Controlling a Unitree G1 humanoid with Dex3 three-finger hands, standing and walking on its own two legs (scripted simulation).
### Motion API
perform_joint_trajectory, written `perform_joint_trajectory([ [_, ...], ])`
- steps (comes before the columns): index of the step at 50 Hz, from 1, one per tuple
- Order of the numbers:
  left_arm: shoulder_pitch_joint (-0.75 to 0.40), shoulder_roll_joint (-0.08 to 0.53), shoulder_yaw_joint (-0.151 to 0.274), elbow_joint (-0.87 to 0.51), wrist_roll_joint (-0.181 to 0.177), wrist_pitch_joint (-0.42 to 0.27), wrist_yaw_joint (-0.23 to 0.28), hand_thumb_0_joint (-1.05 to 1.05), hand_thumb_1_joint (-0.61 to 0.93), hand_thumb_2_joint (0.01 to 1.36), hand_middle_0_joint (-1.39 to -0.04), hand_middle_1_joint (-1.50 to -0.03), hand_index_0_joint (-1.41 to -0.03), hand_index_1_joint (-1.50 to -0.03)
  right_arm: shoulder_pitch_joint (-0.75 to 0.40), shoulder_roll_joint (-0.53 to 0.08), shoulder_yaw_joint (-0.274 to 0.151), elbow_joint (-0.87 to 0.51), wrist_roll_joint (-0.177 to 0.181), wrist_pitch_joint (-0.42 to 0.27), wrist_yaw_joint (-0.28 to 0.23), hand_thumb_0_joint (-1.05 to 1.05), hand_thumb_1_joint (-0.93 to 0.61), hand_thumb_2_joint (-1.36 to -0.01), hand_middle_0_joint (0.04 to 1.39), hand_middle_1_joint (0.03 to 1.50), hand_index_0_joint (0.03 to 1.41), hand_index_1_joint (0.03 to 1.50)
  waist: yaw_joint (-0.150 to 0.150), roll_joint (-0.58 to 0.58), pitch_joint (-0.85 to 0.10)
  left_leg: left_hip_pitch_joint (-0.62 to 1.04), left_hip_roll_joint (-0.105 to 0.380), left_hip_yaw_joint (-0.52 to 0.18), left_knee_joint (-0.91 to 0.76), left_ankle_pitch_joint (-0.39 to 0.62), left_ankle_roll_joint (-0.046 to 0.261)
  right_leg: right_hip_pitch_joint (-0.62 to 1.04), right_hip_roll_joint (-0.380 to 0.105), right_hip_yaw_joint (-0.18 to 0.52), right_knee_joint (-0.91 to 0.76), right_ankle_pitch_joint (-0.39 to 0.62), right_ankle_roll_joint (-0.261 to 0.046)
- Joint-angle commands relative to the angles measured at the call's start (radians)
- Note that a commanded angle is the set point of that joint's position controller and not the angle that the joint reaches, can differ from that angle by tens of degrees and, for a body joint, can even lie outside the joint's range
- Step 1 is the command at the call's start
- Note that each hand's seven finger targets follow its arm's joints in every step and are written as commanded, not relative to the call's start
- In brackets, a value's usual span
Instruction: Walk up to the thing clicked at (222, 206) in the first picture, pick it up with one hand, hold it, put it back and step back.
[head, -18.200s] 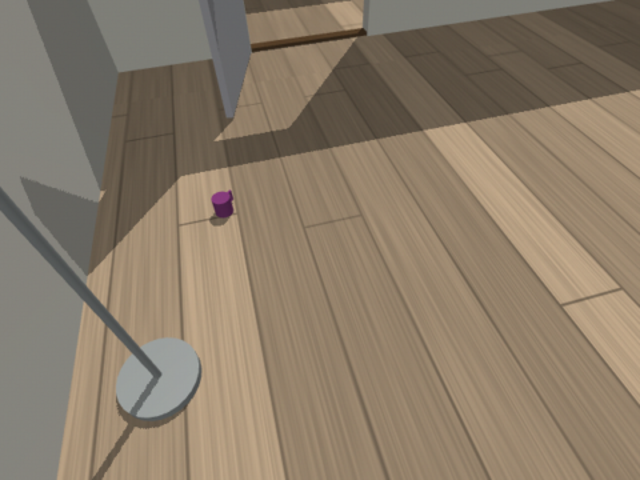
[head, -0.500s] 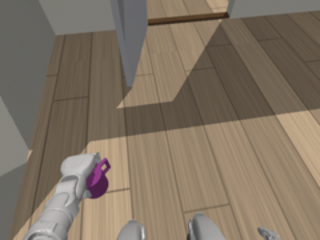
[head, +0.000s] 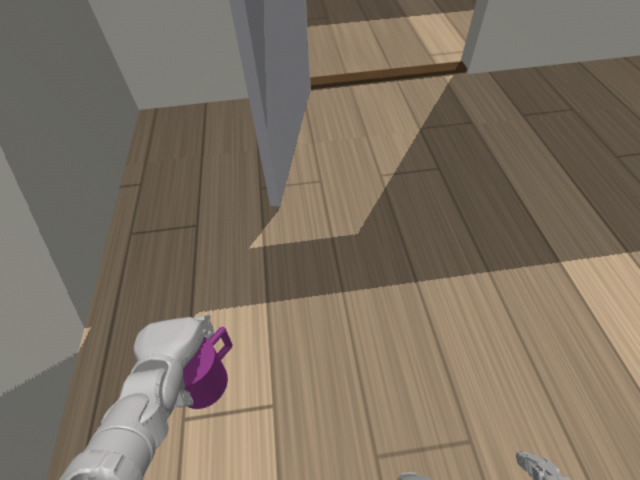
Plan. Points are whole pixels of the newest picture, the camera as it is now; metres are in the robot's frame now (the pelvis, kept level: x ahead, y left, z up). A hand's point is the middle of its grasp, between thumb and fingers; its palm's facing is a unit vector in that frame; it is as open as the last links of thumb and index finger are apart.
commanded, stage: hold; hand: left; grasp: from above
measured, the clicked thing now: (203, 363) +0.32 +0.20 -0.13
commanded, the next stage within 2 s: crouch in 1.78 s
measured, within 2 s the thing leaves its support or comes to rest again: neither
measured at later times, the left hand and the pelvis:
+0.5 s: hand (177, 357) +0.30 +0.22 -0.06, palm faces -0.49 -0.05 -0.87, open 10.8 cm; pelvis +0.01 +0.00 +0.02, yaw +0 degrees
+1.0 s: hand (172, 366) +0.29 +0.22 -0.04, palm faces -0.49 -0.05 -0.87, open 10.9 cm; pelvis +0.00 +0.00 +0.02, yaw +0 degrees
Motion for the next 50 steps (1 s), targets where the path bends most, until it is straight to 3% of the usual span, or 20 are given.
perform_joint_trajectory([
  [1, -0.367, 0.231, 0.105, -0.244, 0.004, -0.012, 0.047, 0.000, 0.475, 1.013, -0.858, -0.883, -0.865, -0.877, 0.010, -0.164, -0.054, -0.096, 0.007, -0.029, -0.012, 0.000, -0.894, -0.896, 0.200, 0.300, 0.200, 0.300, 0.005, 0.049, -0.331, 0.258, -0.038, -0.014, -0.134, 0.313, -0.011, 0.137, 0.057, -0.018, -0.111, 0.231, -0.048],
  [5, -0.350, 0.225, 0.105, -0.247, 0.001, -0.006, 0.043, 0.000, 0.465, 1.036, -0.851, -0.898, -0.856, -0.893, 0.003, -0.162, -0.053, -0.102, 0.009, -0.028, -0.011, 0.000, -0.893, -0.895, 0.200, 0.300, 0.200, 0.300, 0.011, 0.031, -0.314, 0.279, -0.041, -0.010, -0.158, 0.344, -0.011, 0.175, 0.057, -0.019, -0.134, 0.260, -0.046],
  [7, -0.389, 0.220, 0.093, -0.262, 0.005, -0.008, 0.035, 0.000, 0.468, 1.041, -0.848, -0.914, -0.856, -0.907, 0.003, -0.165, -0.054, -0.106, 0.008, -0.029, -0.010, 0.000, -0.895, -0.896, 0.200, 0.300, 0.200, 0.300, 0.000, 0.027, -0.308, 0.283, -0.042, -0.007, -0.162, 0.358, -0.009, 0.184, 0.057, -0.018, -0.142, 0.279, -0.044],
  [22, -0.335, 0.223, 0.097, -0.305, 0.007, -0.004, -0.018, 0.000, 0.468, 1.086, -0.850, -0.941, -0.855, -0.937, -0.014, -0.164, -0.054, -0.131, 0.010, -0.021, -0.001, 0.000, -0.897, -0.897, 0.200, 0.300, 0.200, 0.300, 0.024, 0.025, -0.285, 0.331, -0.042, 0.003, -0.219, 0.410, -0.006, 0.270, 0.056, -0.014, -0.191, 0.327, -0.046],
  [27, -0.354, 0.244, 0.109, -0.325, 0.008, -0.002, -0.025, 0.000, 0.457, 1.107, -0.854, -0.926, -0.851, -0.929, -0.031, -0.169, -0.056, -0.138, 0.009, -0.019, 0.000, 0.000, -0.896, -0.897, 0.200, 0.300, 0.200, 0.300, 0.028, 0.033, -0.286, 0.353, -0.040, 0.005, -0.235, 0.397, -0.006, 0.280, 0.057, -0.016, -0.212, 0.312, -0.046],
  [29, -0.344, 0.222, 0.099, -0.321, 0.005, -0.001, -0.030, 0.000, 0.444, 1.104, -0.837, -0.934, -0.837, -0.935, -0.029, -0.166, -0.055, -0.136, 0.009, -0.018, 0.001, 0.000, -0.895, -0.897, 0.200, 0.300, 0.200, 0.300, 0.017, 0.027, -0.272, 0.350, -0.040, 0.006, -0.236, 0.400, -0.004, 0.281, 0.058, -0.013, -0.212, 0.319, -0.044],
  [33, -0.340, 0.237, 0.109, -0.325, 0.001, -0.002, -0.037, 0.000, 0.443, 1.119, -0.831, -0.964, -0.833, -0.963, -0.048, -0.164, -0.053, -0.147, 0.010, -0.017, 0.000, 0.000, -0.897, -0.898, 0.200, 0.300, 0.200, 0.300, 0.032, 0.019, -0.262, 0.348, -0.044, 0.008, -0.253, 0.372, 0.000, 0.296, 0.053, -0.012, -0.232, 0.298, -0.043],
  [34, -0.342, 0.220, 0.094, -0.330, 0.004, -0.003, -0.044, 0.000, 0.432, 1.115, -0.823, -0.969, -0.826, -0.966, -0.047, -0.161, -0.050, -0.147, 0.009, -0.016, 0.002, 0.000, -0.898, -0.898, 0.200, 0.300, 0.200, 0.300, 0.023, 0.010, -0.248, 0.343, -0.044, 0.008, -0.257, 0.363, 0.003, 0.291, 0.054, -0.012, -0.235, 0.292, -0.043],
  [36, -0.336, 0.247, 0.115, -0.343, -0.001, -0.006, -0.048, 0.000, 0.436, 1.126, -0.834, -0.957, -0.832, -0.959, -0.059, -0.165, -0.051, -0.151, 0.010, -0.015, 0.000, 0.000, -0.898, -0.899, 0.200, 0.300, 0.200, 0.300, 0.035, 0.033, -0.257, 0.362, -0.042, 0.005, -0.265, 0.358, -0.002, 0.293, 0.054, -0.014, -0.241, 0.280, -0.045],
  [39, -0.349, 0.221, 0.092, -0.359, 0.002, -0.008, -0.054, 0.000, 0.437, 1.131, -0.835, -0.971, -0.834, -0.972, -0.069, -0.161, -0.047, -0.159, 0.010, -0.014, -0.002, 0.000, -0.900, -0.899, 0.200, 0.300, 0.199, 0.300, 0.027, 0.016, -0.252, 0.366, -0.042, 0.003, -0.272, 0.346, 0.001, 0.298, 0.053, -0.016, -0.248, 0.271, -0.042],
  [42, -0.344, 0.250, 0.116, -0.373, -0.004, -0.012, -0.057, 0.000, 0.405, 1.121, -0.803, -0.974, -0.805, -0.973, -0.077, -0.162, -0.045, -0.161, 0.011, -0.015, -0.003, 0.000, -0.899, -0.899, 0.200, 0.300, 0.200, 0.300, 0.038, 0.032, -0.250, 0.372, -0.040, 0.003, -0.280, 0.340, -0.002, 0.302, 0.054, -0.017, -0.254, 0.259, -0.045],
  [43, -0.351, 0.234, 0.101, -0.383, 0.000, -0.013, -0.062, 0.000, 0.414, 1.116, -0.805, -0.978, -0.809, -0.974, -0.079, -0.158, -0.044, -0.159, 0.010, -0.016, -0.004, 0.000, -0.899, -0.898, 0.200, 0.300, 0.200, 0.300, 0.030, 0.028, -0.253, 0.374, -0.041, 0.005, -0.277, 0.342, 0.000, 0.298, 0.054, -0.014, -0.252, 0.266, -0.044],
  [47, -0.348, 0.247, 0.114, -0.373, -0.003, -0.011, -0.064, 0.000, 0.401, 1.138, -0.801, -0.985, -0.802, -0.985, -0.082, -0.161, -0.043, -0.163, 0.011, -0.014, -0.006, 0.000, -0.900, -0.899, 0.200, 0.300, 0.200, 0.300, 0.033, 0.021, -0.239, 0.377, -0.041, 0.005, -0.287, 0.334, 0.002, 0.304, 0.052, -0.014, -0.263, 0.259, -0.044],
  [49, -0.352, 0.228, 0.097, -0.384, -0.004, -0.015, -0.072, 0.000, 0.385, 1.110, -0.772, -1.001, -0.781, -0.992, -0.087, -0.156, -0.041, -0.162, 0.011, -0.016, -0.006, 0.000, -0.900, -0.899, 0.200, 0.300, 0.200, 0.300, 0.027, 0.011, -0.235, 0.373, -0.043, 0.007, -0.289, 0.327, 0.005, 0.309, 0.050, -0.012, -0.266, 0.257, -0.041],
  [50, -0.344, 0.249, 0.113, -0.383, -0.001, -0.016, -0.074, 0.000, 0.373, 1.112, -0.766, -1.002, -0.775, -0.994, -0.090, -0.156, -0.041, -0.164, 0.012, -0.016, -0.007, 0.000, -0.901, -0.899, 0.200, 0.300, 0.200, 0.300, 0.038, 0.016, -0.233, 0.372, -0.044, 0.007, -0.296, 0.323, 0.005, 0.315, 0.050, -0.014, -0.271, 0.250, -0.042],
])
